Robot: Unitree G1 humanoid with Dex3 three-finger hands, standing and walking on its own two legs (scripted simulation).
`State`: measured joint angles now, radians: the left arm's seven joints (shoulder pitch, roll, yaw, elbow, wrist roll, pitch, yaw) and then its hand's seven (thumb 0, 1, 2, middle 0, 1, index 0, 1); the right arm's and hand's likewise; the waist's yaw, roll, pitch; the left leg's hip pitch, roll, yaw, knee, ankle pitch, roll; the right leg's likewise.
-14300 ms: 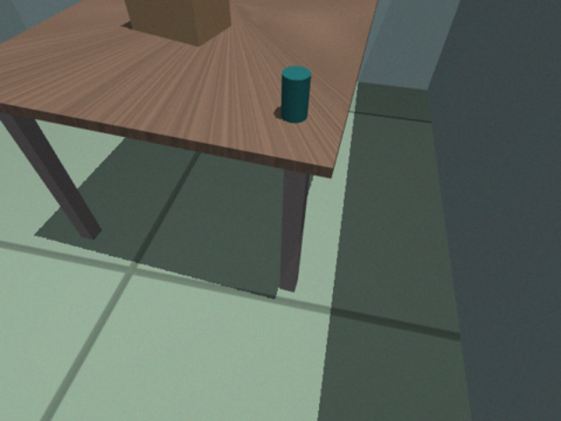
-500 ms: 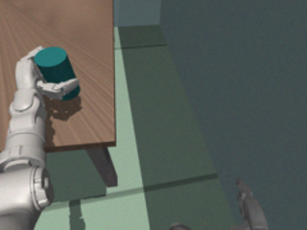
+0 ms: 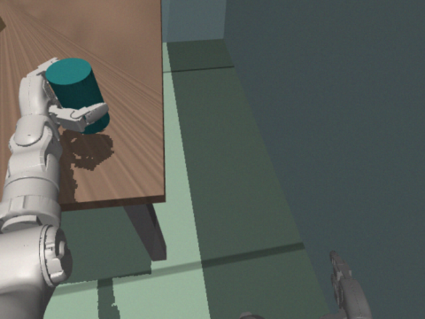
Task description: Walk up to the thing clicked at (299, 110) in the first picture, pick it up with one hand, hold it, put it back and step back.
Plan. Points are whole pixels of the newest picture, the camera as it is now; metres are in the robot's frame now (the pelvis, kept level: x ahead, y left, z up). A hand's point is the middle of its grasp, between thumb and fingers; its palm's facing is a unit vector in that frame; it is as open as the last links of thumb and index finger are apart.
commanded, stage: lift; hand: left
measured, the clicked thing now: (81, 98) +0.49 +0.18 +0.15
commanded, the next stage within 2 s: hold in 1.52 s
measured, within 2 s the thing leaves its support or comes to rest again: neither
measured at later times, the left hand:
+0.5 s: hand (57, 80) +0.45 +0.19 +0.22, palm faces +0.12 -0.99 -0.02, open 9.9 cm
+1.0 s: hand (33, 78) +0.38 +0.17 +0.28, palm faces +0.11 -0.99 -0.01, open 9.9 cm
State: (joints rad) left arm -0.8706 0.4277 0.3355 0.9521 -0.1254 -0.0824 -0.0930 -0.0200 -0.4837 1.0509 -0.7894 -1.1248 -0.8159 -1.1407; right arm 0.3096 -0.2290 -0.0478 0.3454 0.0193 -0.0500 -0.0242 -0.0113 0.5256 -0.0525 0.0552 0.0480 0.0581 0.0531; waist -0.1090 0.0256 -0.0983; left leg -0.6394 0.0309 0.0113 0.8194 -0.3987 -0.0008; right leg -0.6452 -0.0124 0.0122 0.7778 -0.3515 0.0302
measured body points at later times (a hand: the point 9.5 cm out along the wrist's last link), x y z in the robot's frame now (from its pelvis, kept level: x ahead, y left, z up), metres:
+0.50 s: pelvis +0.01 +0.00 +0.01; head +0.02 -0.02 +0.46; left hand +0.43 +0.24 +0.22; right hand +0.17 -0.26 -0.05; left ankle +0.00 +0.12 -0.70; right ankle +0.01 -0.14 -0.70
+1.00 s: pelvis +0.00 -0.01 +0.02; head -0.02 -0.04 +0.47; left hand +0.36 +0.23 +0.28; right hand +0.16 -0.26 -0.05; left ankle +0.00 +0.12 -0.70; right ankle +0.01 -0.14 -0.70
